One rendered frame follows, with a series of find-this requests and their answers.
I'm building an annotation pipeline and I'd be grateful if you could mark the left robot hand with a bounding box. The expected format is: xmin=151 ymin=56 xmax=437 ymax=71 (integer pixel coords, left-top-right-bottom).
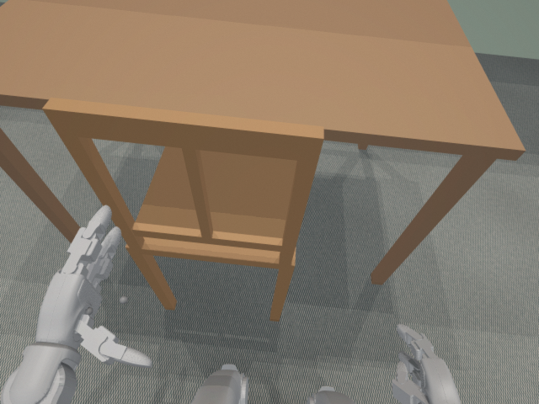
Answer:
xmin=35 ymin=205 xmax=152 ymax=368

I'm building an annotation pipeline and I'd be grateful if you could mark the left robot shin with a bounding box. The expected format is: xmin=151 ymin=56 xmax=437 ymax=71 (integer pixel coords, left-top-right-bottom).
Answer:
xmin=221 ymin=364 xmax=238 ymax=371

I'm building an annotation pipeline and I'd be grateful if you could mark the left robot thigh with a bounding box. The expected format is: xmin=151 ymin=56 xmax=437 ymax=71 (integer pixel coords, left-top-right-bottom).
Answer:
xmin=190 ymin=369 xmax=248 ymax=404

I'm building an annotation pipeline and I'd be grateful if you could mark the chair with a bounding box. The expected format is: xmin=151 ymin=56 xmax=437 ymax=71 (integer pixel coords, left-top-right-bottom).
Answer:
xmin=42 ymin=98 xmax=324 ymax=322

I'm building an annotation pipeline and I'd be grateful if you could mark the robot left forearm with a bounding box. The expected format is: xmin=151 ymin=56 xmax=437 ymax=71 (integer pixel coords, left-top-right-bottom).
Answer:
xmin=1 ymin=343 xmax=82 ymax=404

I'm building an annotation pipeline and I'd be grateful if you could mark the table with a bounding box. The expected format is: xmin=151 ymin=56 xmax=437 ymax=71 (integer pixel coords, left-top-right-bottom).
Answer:
xmin=0 ymin=0 xmax=526 ymax=285

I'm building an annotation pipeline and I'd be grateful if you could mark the right robot hand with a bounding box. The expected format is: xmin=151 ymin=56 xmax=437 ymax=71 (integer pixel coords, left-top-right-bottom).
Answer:
xmin=392 ymin=323 xmax=461 ymax=404

